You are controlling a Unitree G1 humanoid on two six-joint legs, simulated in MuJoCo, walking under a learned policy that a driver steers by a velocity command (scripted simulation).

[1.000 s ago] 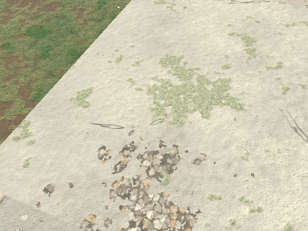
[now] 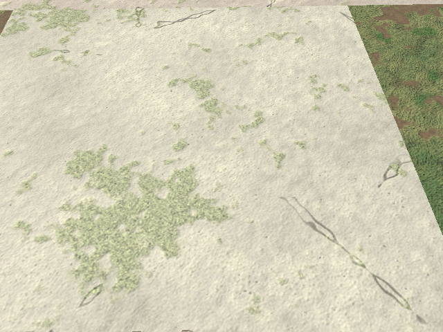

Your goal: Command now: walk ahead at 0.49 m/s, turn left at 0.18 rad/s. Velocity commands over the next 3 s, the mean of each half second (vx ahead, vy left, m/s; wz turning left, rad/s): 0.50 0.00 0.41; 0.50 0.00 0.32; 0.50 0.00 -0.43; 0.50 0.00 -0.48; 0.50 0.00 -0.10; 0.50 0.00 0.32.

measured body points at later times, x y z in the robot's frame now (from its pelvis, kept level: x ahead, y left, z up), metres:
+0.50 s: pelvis +0.26 -0.04 +0.01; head +0.28 -0.05 +0.46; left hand +0.29 +0.25 -0.09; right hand +0.43 -0.29 -0.11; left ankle +0.22 +0.10 -0.65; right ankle +0.29 -0.14 -0.74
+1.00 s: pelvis +0.48 +0.11 +0.00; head +0.50 +0.13 +0.45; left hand +0.42 +0.39 -0.13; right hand +0.72 -0.06 -0.10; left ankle +0.48 +0.19 -0.74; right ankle +0.50 -0.08 -0.64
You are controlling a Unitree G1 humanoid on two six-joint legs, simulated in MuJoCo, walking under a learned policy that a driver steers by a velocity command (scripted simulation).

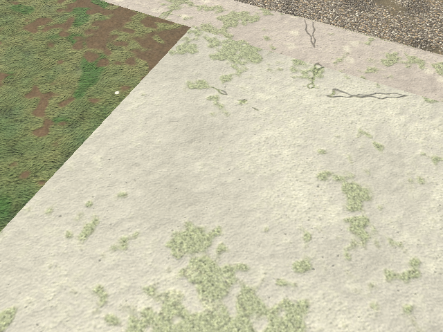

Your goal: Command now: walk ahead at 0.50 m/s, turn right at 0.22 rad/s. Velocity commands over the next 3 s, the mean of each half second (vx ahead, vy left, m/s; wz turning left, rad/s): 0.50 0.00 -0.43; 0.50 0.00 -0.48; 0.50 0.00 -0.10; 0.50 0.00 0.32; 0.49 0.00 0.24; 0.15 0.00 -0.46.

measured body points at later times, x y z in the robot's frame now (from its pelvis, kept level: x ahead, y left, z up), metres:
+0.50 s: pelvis +0.27 -0.08 -0.02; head +0.31 -0.09 +0.43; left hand +0.49 +0.14 -0.12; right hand +0.27 -0.37 -0.14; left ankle +0.14 +0.10 -0.63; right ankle +0.32 -0.16 -0.74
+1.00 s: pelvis +0.55 -0.13 -0.01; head +0.57 -0.13 +0.44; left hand +0.75 +0.08 -0.13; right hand +0.56 -0.44 -0.09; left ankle +0.66 -0.07 -0.74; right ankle +0.38 -0.18 -0.65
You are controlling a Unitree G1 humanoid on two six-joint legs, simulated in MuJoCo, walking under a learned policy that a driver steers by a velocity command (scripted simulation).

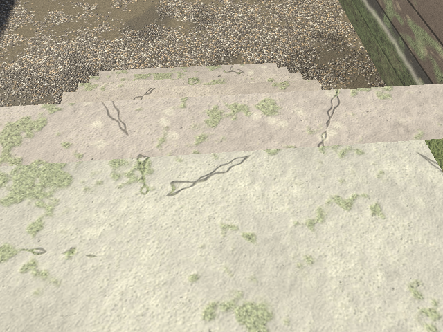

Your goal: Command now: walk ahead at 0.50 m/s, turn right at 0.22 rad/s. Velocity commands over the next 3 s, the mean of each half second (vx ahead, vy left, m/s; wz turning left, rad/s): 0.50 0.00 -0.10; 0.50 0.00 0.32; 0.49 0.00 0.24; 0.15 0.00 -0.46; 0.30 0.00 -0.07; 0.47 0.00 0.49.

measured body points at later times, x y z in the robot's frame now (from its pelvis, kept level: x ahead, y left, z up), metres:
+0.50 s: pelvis +0.27 -0.05 +0.00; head +0.30 -0.06 +0.45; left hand +0.48 +0.19 -0.07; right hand +0.27 -0.33 -0.14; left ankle +0.12 +0.09 -0.65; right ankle +0.34 -0.15 -0.73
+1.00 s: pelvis +0.53 +0.01 -0.01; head +0.58 +0.02 +0.43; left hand +0.52 +0.29 -0.14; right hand +0.78 -0.21 -0.10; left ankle +0.62 +0.10 -0.73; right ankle +0.36 -0.15 -0.68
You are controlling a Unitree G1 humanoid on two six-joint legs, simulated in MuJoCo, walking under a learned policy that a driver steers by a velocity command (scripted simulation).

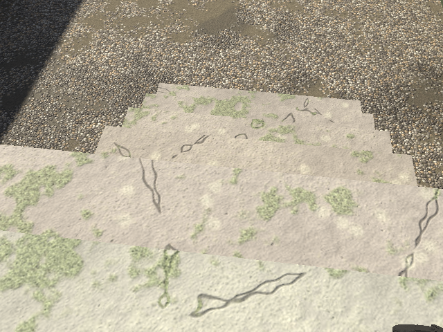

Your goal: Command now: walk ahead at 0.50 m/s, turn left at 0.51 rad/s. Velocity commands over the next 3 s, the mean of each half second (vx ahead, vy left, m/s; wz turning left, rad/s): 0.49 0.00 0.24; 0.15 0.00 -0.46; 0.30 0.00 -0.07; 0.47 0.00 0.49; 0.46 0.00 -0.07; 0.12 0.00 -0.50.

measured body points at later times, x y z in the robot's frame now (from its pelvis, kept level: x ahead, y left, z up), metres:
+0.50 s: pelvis +0.29 -0.03 +0.01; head +0.32 -0.02 +0.46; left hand +0.47 +0.24 -0.07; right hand +0.37 -0.30 -0.11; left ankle +0.11 +0.08 -0.69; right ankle +0.40 -0.10 -0.72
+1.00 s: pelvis +0.45 -0.01 +0.03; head +0.48 -0.02 +0.48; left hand +0.62 +0.26 -0.06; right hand +0.57 -0.32 -0.06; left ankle +0.51 +0.10 -0.71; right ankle +0.40 -0.10 -0.71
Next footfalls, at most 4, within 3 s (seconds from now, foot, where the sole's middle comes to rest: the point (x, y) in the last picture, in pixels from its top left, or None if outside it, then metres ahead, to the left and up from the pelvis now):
0.46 right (272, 331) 0.44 -0.10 -0.75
1.00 left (206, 293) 0.54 0.09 -0.75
1.44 right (295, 273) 0.62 -0.18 -0.75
1.92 left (226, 192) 0.91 0.05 -0.75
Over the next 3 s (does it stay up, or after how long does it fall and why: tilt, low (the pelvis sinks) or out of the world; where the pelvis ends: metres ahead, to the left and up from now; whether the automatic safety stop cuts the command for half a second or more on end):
stays up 1.19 -0.02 -0.19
